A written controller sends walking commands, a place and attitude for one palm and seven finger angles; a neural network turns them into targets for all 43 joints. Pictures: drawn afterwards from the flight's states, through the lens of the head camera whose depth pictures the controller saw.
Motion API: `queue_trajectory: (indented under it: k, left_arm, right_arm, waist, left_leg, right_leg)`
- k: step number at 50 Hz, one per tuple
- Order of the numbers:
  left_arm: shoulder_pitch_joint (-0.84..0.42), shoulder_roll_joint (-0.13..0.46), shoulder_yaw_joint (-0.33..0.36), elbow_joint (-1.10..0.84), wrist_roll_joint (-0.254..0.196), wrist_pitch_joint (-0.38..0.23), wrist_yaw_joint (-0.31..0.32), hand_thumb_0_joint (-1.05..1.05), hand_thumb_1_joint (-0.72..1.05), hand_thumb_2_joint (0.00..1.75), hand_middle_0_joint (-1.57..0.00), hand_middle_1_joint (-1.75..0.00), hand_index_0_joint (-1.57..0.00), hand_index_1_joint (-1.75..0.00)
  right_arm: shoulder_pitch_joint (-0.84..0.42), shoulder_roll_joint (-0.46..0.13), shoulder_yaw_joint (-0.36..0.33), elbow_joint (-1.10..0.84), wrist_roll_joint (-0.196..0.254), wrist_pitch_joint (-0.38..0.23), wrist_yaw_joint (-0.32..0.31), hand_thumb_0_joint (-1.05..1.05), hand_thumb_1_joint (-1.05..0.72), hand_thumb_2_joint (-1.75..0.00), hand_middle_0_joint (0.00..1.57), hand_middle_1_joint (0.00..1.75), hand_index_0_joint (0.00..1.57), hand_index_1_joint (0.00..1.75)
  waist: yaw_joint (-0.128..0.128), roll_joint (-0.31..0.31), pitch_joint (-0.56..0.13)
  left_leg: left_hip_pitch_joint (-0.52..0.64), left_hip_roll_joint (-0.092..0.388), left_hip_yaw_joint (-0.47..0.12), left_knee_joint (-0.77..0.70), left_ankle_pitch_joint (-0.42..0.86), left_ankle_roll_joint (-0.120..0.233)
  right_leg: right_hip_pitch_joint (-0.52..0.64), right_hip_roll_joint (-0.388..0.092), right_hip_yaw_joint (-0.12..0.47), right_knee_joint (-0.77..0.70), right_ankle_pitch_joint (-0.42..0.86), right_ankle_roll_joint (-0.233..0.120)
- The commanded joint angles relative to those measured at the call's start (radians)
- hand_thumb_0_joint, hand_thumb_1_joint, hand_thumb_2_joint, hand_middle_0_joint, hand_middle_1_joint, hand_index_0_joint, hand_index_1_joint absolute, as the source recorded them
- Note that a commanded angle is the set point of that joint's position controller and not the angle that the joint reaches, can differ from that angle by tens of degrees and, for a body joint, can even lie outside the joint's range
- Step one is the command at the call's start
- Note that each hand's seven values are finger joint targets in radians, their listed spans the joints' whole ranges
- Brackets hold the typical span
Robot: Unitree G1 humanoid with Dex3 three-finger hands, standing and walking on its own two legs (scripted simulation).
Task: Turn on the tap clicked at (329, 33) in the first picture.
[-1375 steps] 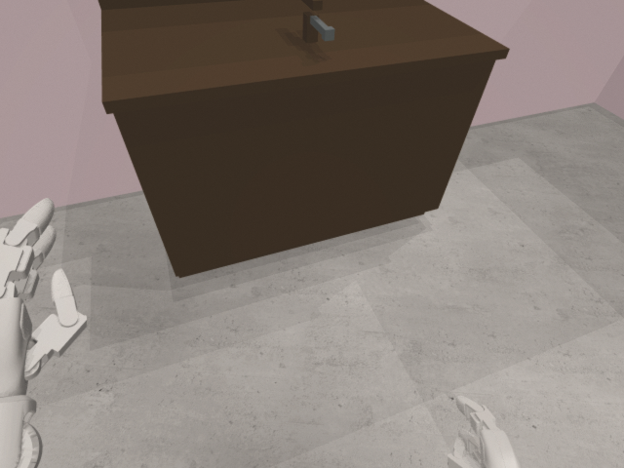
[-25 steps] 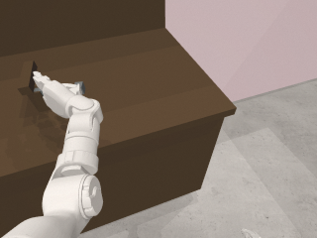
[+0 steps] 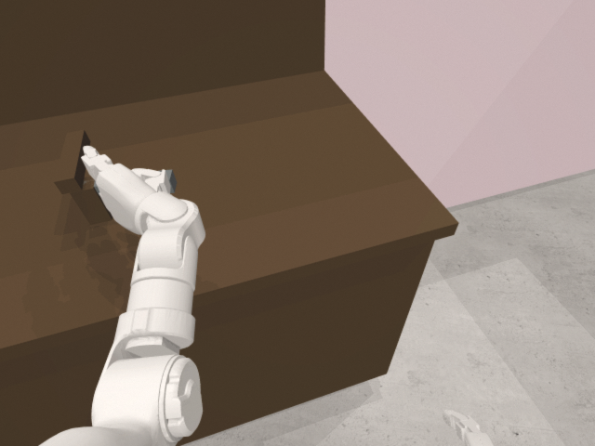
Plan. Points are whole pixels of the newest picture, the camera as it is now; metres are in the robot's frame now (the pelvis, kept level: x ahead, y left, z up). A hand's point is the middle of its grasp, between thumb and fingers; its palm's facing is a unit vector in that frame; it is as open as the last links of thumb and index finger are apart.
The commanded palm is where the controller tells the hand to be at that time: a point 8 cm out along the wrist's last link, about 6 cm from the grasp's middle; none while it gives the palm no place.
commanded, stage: lift the hand up off the lever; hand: left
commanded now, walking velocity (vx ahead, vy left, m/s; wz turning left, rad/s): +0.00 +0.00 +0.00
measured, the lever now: (166, 181) +0.49 +0.26 +0.10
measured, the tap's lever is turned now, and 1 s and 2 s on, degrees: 78 78 78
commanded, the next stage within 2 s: draw the hand back beside the body in 0.06 s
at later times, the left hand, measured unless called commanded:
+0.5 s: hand (146, 224) +0.33 +0.21 +0.17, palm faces +0.37 -0.91 -0.16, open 7.7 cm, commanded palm +0.29 +0.25 +0.17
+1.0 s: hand (94, 285) +0.24 +0.23 +0.17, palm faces +0.33 -0.91 -0.25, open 7.5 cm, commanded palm +0.19 +0.27 +0.18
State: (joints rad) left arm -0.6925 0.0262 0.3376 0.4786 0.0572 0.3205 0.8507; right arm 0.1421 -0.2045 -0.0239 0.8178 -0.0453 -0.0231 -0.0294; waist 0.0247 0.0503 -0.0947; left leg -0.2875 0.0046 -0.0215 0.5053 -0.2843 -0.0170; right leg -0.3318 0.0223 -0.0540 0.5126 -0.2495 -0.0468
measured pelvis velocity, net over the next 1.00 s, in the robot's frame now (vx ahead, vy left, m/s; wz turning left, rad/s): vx -0.03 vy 0.01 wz -0.03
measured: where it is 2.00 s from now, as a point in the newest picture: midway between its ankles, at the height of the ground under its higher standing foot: outside the picture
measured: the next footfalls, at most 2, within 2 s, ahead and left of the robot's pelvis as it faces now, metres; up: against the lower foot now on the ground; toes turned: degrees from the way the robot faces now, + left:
none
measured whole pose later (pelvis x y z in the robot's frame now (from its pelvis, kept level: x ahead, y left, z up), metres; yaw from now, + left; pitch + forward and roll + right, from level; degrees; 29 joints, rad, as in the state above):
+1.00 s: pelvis -0.03 +0.01 +0.01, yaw -2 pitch -7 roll +0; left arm 0.09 0.31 0.20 -0.09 -0.06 -0.15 0.11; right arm 0.16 -0.21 0.03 0.68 0.00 -0.09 -0.04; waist 0.05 0.05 0.07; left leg -0.03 0.01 0.02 0.32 -0.17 0.00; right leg -0.07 0.03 -0.02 0.30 -0.11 -0.03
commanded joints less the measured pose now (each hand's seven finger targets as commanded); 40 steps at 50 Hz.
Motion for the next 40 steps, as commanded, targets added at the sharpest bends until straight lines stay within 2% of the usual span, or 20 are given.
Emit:
queue_trajectory:
  k: [1, 3, 8, 9, 10, 11, 14, 15, 18, 19, 20, 21, 24, 26, 29, 31, 34, 35, 38, 40]
  left_arm:
    - [-0.420, 0.151, -0.065, -0.288, 0.038, -0.046, -0.005, 0.00, 0.90, 0.90, -0.15, -0.15, -0.15, -0.15]
    - [-0.392, 0.152, -0.061, -0.286, 0.028, -0.038, -0.013, 0.00, 0.90, 0.90, -0.15, -0.15, -0.15, -0.15]
    - [-0.460, 0.128, -0.097, -0.269, 0.027, -0.030, -0.019, 0.00, 0.90, 0.90, -0.15, -0.15, -0.15, -0.15]
    - [-0.410, 0.107, -0.282, -0.377, 0.082, -0.057, -0.187, 0.00, 0.90, 0.90, -0.15, -0.15, -0.15, -0.15]
    - [-0.380, 0.186, -0.195, -0.417, 0.054, -0.076, -0.262, 0.00, 0.90, 0.90, -0.15, -0.16, -0.15, -0.16]
    - [-0.349, 0.189, -0.219, -0.450, 0.037, -0.091, -0.331, 0.00, 0.90, 0.90, -0.15, -0.16, -0.15, -0.16]
    - [-0.158, 0.289, -0.123, -0.427, -0.072, -0.114, -0.537, 0.00, 0.90, 0.90, -0.16, -0.17, -0.16, -0.17]
    - [-0.069, 0.341, -0.041, -0.402, -0.110, -0.103, -0.561, 0.00, 0.90, 0.90, -0.16, -0.17, -0.16, -0.17]
    - [0.011, 0.315, -0.016, -0.534, -0.151, -0.069, -0.526, 0.00, 0.90, 0.90, -0.16, -0.18, -0.16, -0.18]
    - [0.146, 0.492, -0.035, -0.502, -0.124, -0.177, -0.605, 0.00, 0.90, 0.90, -0.16, -0.18, -0.16, -0.18]
    - [0.173, 0.540, 0.028, -0.513, -0.134, -0.240, -0.634, 0.00, 0.90, 0.90, -0.16, -0.19, -0.16, -0.19]
    - [0.158, 0.499, -0.033, -0.594, -0.133, -0.295, -0.661, 0.00, 0.90, 0.90, -0.16, -0.19, -0.16, -0.19]
    - [0.155, 0.459, -0.097, -0.679, -0.131, -0.394, -0.692, 0.00, 0.90, 0.90, -0.17, -0.20, -0.17, -0.20]
    - [0.157, 0.456, -0.110, -0.675, -0.123, -0.431, -0.695, 0.00, 0.90, 0.90, -0.17, -0.20, -0.17, -0.20]
    - [0.200, 0.438, -0.130, -0.634, -0.118, -0.467, -0.697, 0.00, 0.90, 0.90, -0.17, -0.21, -0.17, -0.21]
    - [0.218, 0.431, -0.138, -0.646, -0.112, -0.491, -0.697, 0.00, 0.90, 0.90, -0.17, -0.22, -0.17, -0.22]
    - [0.306, 0.452, -0.108, -0.644, -0.115, -0.513, -0.698, 0.00, 0.90, 0.90, -0.18, -0.23, -0.18, -0.23]
    - [0.333, 0.467, -0.088, -0.646, -0.114, -0.517, -0.700, 0.00, 0.90, 0.90, -0.18, -0.23, -0.18, -0.23]
    - [0.388, 0.467, -0.072, -0.676, -0.119, -0.532, -0.705, 0.00, 0.90, 0.90, -0.18, -0.24, -0.18, -0.24]
    - [0.431, 0.498, -0.035, -0.731, -0.115, -0.542, -0.708, 0.00, 0.90, 0.90, -0.18, -0.25, -0.18, -0.25]
  right_arm:
    - [-0.131, -0.105, -0.030, -0.137, 0.010, -0.035, -0.014, 0.00, -0.90, -0.90, 0.20, 0.30, 0.20, 0.30]
    - [-0.135, -0.103, -0.029, -0.137, 0.013, -0.033, -0.017, 0.00, -0.90, -0.90, 0.20, 0.30, 0.20, 0.30]
    - [-0.169, -0.101, -0.023, -0.124, 0.018, -0.041, -0.027, 0.00, -0.90, -0.90, 0.20, 0.30, 0.20, 0.30]
    - [-0.116, -0.134, -0.032, -0.134, 0.009, -0.013, -0.044, 0.00, -0.90, -0.90, 0.20, 0.30, 0.20, 0.30]
    - [-0.106, -0.131, -0.042, -0.168, 0.023, -0.008, -0.061, 0.00, -0.90, -0.90, 0.20, 0.30, 0.20, 0.30]
    - [-0.115, -0.116, -0.027, -0.181, 0.032, -0.004, -0.073, 0.00, -0.90, -0.90, 0.20, 0.30, 0.20, 0.30]
    - [-0.113, -0.109, 0.001, -0.209, 0.053, 0.009, -0.103, 0.00, -0.90, -0.90, 0.20, 0.30, 0.20, 0.30]
    - [-0.131, -0.105, 0.008, -0.220, 0.063, 0.011, -0.109, 0.00, -0.90, -0.90, 0.20, 0.30, 0.20, 0.30]
    - [-0.178, -0.081, 0.028, -0.256, 0.074, -0.010, -0.103, 0.00, -0.90, -0.90, 0.20, 0.30, 0.20, 0.30]
    - [-0.125, -0.122, 0.019, -0.244, 0.054, -0.014, -0.069, 0.00, -0.90, -0.90, 0.20, 0.30, 0.20, 0.30]
    - [-0.126, -0.127, 0.009, -0.257, 0.058, -0.019, -0.056, 0.00, -0.90, -0.90, 0.20, 0.30, 0.20, 0.30]
    - [-0.142, -0.111, 0.017, -0.283, 0.061, -0.033, -0.047, 0.00, -0.90, -0.90, 0.20, 0.30, 0.20, 0.30]
    - [-0.139, -0.115, 0.011, -0.304, 0.061, -0.075, -0.038, 0.00, -0.90, -0.90, 0.20, 0.30, 0.20, 0.30]
    - [-0.129, -0.122, 0.007, -0.296, 0.061, -0.092, -0.037, 0.00, -0.90, -0.90, 0.20, 0.30, 0.20, 0.30]
    - [-0.123, -0.124, 0.006, -0.288, 0.063, -0.107, -0.037, 0.00, -0.90, -0.90, 0.20, 0.30, 0.20, 0.30]
    - [-0.121, -0.125, 0.006, -0.283, 0.063, -0.114, -0.038, 0.00, -0.90, -0.90, 0.20, 0.30, 0.20, 0.30]
    - [-0.127, -0.126, 0.004, -0.283, 0.058, -0.117, -0.036, 0.00, -0.90, -0.90, 0.20, 0.30, 0.20, 0.30]
    - [-0.131, -0.129, 0.004, -0.278, 0.059, -0.116, -0.035, 0.00, -0.90, -0.90, 0.20, 0.30, 0.20, 0.30]
    - [-0.132, -0.120, 0.007, -0.286, 0.054, -0.115, -0.034, 0.00, -0.90, -0.90, 0.20, 0.30, 0.20, 0.30]
    - [-0.136, -0.122, 0.005, -0.291, 0.051, -0.118, -0.032, 0.00, -0.90, -0.90, 0.20, 0.30, 0.20, 0.30]
  waist:
    - [0.013, -0.062, -0.301]
    - [0.012, -0.101, -0.285]
    - [-0.001, -0.088, -0.243]
    - [-0.053, -0.113, -0.259]
    - [-0.028, -0.084, -0.319]
    - [-0.017, -0.064, -0.324]
    - [0.027, -0.118, -0.263]
    - [0.061, -0.090, -0.234]
    - [0.089, -0.067, -0.181]
    - [0.018, -0.100, -0.094]
    - [0.049, -0.058, -0.130]
    - [0.041, -0.022, -0.124]
    - [0.014, -0.037, -0.100]
    - [0.002, 0.004, -0.061]
    - [-0.003, -0.028, -0.017]
    - [0.000, -0.002, -0.026]
    - [0.017, -0.050, -0.025]
    - [0.021, -0.003, -0.015]
    - [0.029, -0.057, -0.017]
    - [0.039, 0.019, -0.024]
  left_leg:
    - [0.060, -0.003, 0.052, -0.027, 0.373, 0.009]
    - [0.055, -0.003, 0.049, -0.030, 0.358, 0.011]
    - [0.048, -0.012, 0.041, -0.040, 0.265, 0.017]
    - [0.116, -0.018, 0.046, -0.025, 0.319, 0.036]
    - [0.153, -0.017, 0.045, -0.026, 0.358, 0.043]
    - [0.171, -0.019, 0.046, -0.033, 0.371, 0.045]
    - [0.159, -0.020, 0.041, -0.065, 0.346, 0.051]
    - [0.141, -0.018, 0.043, -0.082, 0.314, 0.048]
    - [0.126, -0.011, 0.048, -0.109, 0.296, 0.038]
    - [0.151, 0.007, 0.068, -0.124, 0.281, 0.043]
    - [0.150, -0.002, 0.070, -0.132, 0.289, 0.042]
    - [0.171, -0.006, 0.075, -0.144, 0.297, 0.043]
    - [0.211, -0.003, 0.075, -0.155, 0.272, 0.047]
    - [0.225, -0.005, 0.069, -0.170, 0.220, 0.045]
    - [0.207, -0.014, 0.065, -0.185, 0.131, 0.050]
    - [0.224, -0.015, 0.056, -0.202, 0.100, 0.047]
    - [0.210, -0.016, 0.051, -0.217, 0.093, 0.049]
    - [0.215, -0.016, 0.051, -0.226, 0.082, 0.045]
    - [0.204, -0.012, 0.047, -0.238, 0.092, 0.044]
    - [0.216, -0.011, 0.043, -0.246, 0.108, 0.037]
  right_leg:
    - [0.235, -0.033, 0.003, -0.043, 0.342, 0.017]
    - [0.239, -0.035, 0.004, -0.051, 0.337, 0.022]
    - [0.194, -0.034, 0.010, -0.082, 0.212, 0.022]
    - [0.215, -0.032, 0.024, -0.038, 0.334, 0.018]
    - [0.250, -0.030, 0.023, -0.037, 0.387, 0.012]
    - [0.275, -0.030, 0.031, -0.040, 0.415, 0.015]
    - [0.339, -0.028, 0.042, -0.074, 0.469, 0.024]
    - [0.350, -0.029, 0.045, -0.094, 0.427, 0.024]
    - [0.358, -0.027, 0.047, -0.124, 0.359, 0.027]
    - [0.316, -0.042, 0.049, -0.126, 0.403, 0.044]
    - [0.342, -0.034, 0.048, -0.127, 0.389, 0.035]
    - [0.345, -0.028, 0.052, -0.135, 0.365, 0.030]
    - [0.300, -0.011, 0.055, -0.175, 0.291, 0.032]
    - [0.262, -0.003, 0.053, -0.200, 0.212, 0.029]
    - [0.244, -0.004, 0.055, -0.237, 0.107, 0.031]
    - [0.242, -0.003, 0.049, -0.244, 0.068, 0.027]
    - [0.273, -0.004, 0.049, -0.257, 0.055, 0.026]
    - [0.269, -0.005, 0.047, -0.261, 0.045, 0.024]
    - [0.303, -0.004, 0.045, -0.264, 0.053, 0.023]
    - [0.313, -0.004, 0.044, -0.263, 0.069, 0.018]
